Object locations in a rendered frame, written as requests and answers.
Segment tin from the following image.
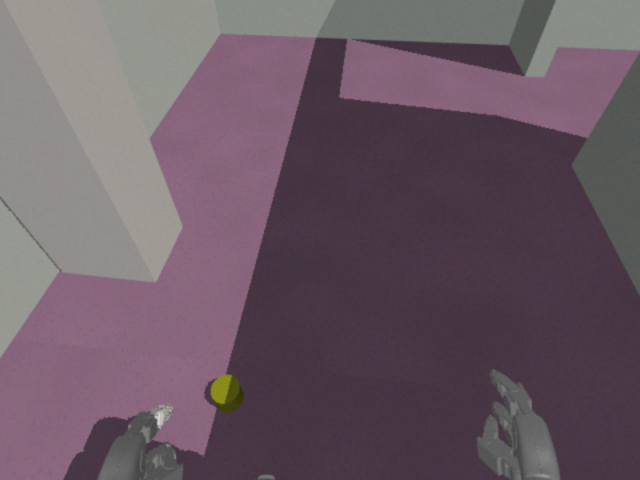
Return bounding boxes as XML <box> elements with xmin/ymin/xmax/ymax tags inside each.
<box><xmin>211</xmin><ymin>375</ymin><xmax>243</xmax><ymax>412</ymax></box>

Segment right robot hand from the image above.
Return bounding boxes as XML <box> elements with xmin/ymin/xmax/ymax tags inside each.
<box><xmin>477</xmin><ymin>369</ymin><xmax>560</xmax><ymax>480</ymax></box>

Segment left robot hand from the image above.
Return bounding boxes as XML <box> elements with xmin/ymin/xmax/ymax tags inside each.
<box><xmin>97</xmin><ymin>403</ymin><xmax>183</xmax><ymax>480</ymax></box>

